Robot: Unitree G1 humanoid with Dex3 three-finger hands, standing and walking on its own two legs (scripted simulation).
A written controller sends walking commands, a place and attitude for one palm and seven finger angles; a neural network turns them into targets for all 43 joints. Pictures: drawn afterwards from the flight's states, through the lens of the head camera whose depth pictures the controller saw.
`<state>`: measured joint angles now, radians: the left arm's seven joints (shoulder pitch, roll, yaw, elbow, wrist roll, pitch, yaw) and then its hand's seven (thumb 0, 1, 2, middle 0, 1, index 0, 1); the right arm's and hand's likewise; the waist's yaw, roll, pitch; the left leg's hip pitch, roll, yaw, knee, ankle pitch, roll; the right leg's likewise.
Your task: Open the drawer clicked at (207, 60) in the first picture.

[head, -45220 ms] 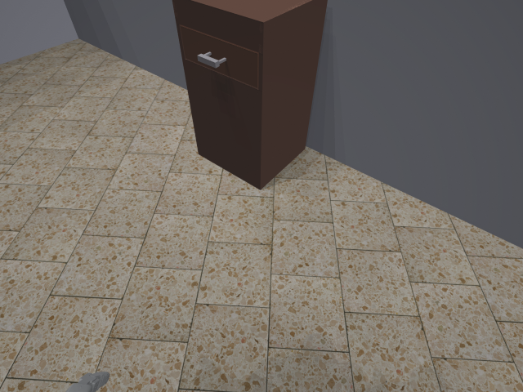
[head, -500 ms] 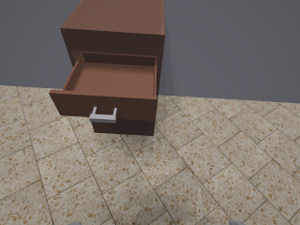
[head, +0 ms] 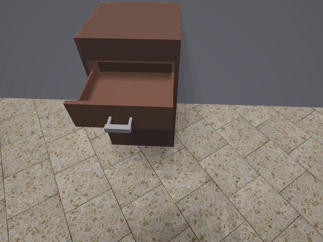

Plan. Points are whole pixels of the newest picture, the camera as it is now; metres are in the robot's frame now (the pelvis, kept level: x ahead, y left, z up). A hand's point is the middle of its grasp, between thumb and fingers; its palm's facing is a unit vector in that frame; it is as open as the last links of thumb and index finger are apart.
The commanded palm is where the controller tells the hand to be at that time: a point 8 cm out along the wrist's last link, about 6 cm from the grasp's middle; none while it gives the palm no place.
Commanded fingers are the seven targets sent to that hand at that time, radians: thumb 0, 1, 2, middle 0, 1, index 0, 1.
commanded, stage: let the arm hang, fingers relaxed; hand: left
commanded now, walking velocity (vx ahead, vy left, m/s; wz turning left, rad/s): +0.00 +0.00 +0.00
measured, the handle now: (119, 124) +0.54 +0.21 -0.12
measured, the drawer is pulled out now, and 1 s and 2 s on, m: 0.30 0.30 0.30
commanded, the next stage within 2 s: look to check the result in 0.32 s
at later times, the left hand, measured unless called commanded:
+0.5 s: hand out of the picture +0.05 +0.19 -0.17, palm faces -0.01 -0.97 -0.25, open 7.4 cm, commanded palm none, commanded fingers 0.00 0.90 0.90 -0.20 -0.30 -0.20 -0.30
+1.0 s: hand out of the picture +0.07 +0.20 -0.16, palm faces +0.00 -0.96 -0.28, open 7.4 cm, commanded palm none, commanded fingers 0.00 0.90 0.90 -0.20 -0.30 -0.20 -0.30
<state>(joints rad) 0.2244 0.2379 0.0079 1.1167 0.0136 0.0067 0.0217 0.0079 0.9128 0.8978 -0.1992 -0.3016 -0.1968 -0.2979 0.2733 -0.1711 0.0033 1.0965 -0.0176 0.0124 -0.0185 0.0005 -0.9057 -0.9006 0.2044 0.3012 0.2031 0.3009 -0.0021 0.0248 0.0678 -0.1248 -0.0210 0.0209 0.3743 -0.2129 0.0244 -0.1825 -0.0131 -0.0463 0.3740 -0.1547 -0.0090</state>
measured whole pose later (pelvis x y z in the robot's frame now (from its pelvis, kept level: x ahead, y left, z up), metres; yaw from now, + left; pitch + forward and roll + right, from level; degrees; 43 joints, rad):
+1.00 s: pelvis +0.02 -0.02 +0.00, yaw +0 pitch -2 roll +0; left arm 0.14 0.25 0.02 1.13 0.01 -0.01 0.02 0.01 0.91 0.90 -0.20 -0.30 -0.20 -0.30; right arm 0.18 -0.25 -0.01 1.11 -0.02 0.01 -0.02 0.00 -0.91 -0.90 0.20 0.30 0.20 0.30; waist -0.01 0.01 0.08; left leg -0.08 0.01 0.00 0.31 -0.20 -0.01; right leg -0.14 0.02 -0.06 0.31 -0.15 -0.04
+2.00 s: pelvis +0.03 -0.02 +0.00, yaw +0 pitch -1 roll +0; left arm 0.10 0.30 0.02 1.12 0.01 -0.01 0.01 0.01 0.91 0.90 -0.20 -0.30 -0.20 -0.30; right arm 0.14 -0.29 -0.01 1.11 -0.02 0.00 -0.02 0.00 -0.90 -0.90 0.20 0.30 0.20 0.30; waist -0.01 0.00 0.07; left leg -0.05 0.01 0.01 0.28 -0.21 -0.01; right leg -0.11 0.02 -0.06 0.29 -0.16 -0.03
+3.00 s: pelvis +0.04 -0.02 +0.00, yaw +0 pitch -1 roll +0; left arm 0.10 0.31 0.01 1.12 0.01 -0.01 0.01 0.01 0.91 0.90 -0.20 -0.30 -0.20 -0.30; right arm 0.13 -0.31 0.00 1.11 -0.02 0.00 -0.02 0.00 -0.90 -0.90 0.21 0.30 0.20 0.30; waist -0.01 0.00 0.07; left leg -0.04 0.01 0.01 0.26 -0.21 -0.01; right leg -0.11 0.02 -0.06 0.28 -0.16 -0.03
